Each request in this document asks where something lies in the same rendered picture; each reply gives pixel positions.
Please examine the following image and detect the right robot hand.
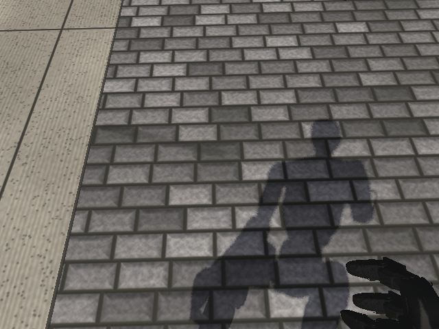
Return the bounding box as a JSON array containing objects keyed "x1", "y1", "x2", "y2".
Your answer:
[{"x1": 340, "y1": 257, "x2": 439, "y2": 329}]

